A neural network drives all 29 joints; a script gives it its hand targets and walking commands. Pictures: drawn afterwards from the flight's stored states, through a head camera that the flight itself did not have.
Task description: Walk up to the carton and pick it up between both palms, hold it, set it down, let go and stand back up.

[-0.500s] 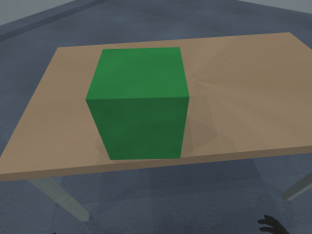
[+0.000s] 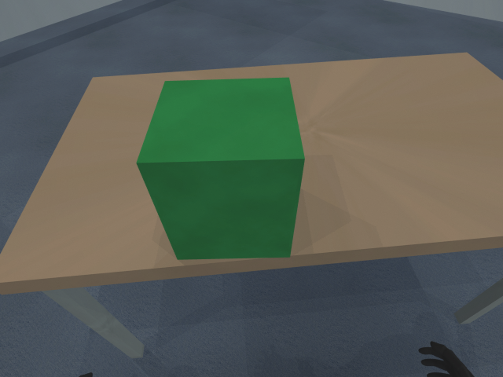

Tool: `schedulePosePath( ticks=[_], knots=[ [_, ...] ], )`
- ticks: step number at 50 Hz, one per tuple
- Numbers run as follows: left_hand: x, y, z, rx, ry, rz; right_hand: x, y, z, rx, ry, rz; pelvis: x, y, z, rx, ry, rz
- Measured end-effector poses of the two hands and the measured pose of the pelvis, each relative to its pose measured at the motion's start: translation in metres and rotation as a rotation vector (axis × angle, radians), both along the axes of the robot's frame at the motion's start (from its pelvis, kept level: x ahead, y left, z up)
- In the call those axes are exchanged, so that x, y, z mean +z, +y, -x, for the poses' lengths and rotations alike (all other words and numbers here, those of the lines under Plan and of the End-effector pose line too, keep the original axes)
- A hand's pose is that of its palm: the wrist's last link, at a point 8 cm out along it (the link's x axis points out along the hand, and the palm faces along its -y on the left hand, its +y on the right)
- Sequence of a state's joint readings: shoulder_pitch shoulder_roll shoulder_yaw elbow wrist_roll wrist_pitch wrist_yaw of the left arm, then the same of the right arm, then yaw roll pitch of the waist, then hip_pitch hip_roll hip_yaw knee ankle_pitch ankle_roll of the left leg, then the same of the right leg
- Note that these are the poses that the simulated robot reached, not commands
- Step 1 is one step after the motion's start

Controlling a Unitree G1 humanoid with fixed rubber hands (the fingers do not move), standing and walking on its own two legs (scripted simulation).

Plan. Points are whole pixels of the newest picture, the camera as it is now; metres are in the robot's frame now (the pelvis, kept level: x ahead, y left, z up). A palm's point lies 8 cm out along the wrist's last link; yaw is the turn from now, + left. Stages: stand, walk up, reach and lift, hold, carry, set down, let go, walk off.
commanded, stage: reach and lift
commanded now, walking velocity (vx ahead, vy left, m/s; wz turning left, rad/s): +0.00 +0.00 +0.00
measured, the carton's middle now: (230, 173) +0.44 +0.05 +0.09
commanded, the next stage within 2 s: none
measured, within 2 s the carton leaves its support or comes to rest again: neither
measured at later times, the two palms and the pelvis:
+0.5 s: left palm (93, 360) +0.18 +0.27 -0.05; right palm (454, 361) +0.16 -0.28 -0.04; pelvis +0.01 +0.00 +0.02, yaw +0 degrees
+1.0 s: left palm (110, 320) +0.22 +0.23 +0.00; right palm (425, 318) +0.20 -0.23 +0.02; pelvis +0.02 +0.00 +0.03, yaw +0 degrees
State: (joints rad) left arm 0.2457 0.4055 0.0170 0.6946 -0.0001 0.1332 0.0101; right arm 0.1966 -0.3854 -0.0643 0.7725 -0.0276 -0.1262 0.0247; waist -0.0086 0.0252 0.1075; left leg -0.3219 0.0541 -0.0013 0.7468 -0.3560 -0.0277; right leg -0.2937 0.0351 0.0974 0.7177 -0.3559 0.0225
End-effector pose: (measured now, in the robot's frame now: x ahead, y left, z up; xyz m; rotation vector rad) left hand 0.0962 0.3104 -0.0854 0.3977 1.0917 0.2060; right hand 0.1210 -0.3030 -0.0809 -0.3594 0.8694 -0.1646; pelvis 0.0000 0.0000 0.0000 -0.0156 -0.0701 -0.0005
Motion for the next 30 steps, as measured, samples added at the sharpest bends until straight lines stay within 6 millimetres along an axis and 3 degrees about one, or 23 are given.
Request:
schedulePosePath(
  ticks=[6,12,21,30],
  knots=[
    [-0.004,-0.029,-0.035,0.014,-0.014,0.064,0.004,-0.020,0.001,-0.049,-0.070,0.022,-0.003,-0.002,0.002,0.001,-0.016,-0.006],
    [0.011,-0.057,-0.070,-0.012,-0.146,0.136,0.010,-0.008,-0.005,0.020,-0.062,0.014,0.003,-0.004,-0.002,0.002,-0.003,-0.007],
    [0.031,-0.046,-0.079,0.032,-0.231,0.138,0.037,0.021,-0.035,0.117,-0.147,-0.015,0.019,-0.005,-0.006,0.004,0.020,-0.006],
    [0.053,-0.051,-0.092,-0.011,-0.358,0.146,0.058,0.035,-0.043,0.148,-0.231,-0.020,0.026,-0.001,-0.007,0.006,0.008,0.000]
  ],
)
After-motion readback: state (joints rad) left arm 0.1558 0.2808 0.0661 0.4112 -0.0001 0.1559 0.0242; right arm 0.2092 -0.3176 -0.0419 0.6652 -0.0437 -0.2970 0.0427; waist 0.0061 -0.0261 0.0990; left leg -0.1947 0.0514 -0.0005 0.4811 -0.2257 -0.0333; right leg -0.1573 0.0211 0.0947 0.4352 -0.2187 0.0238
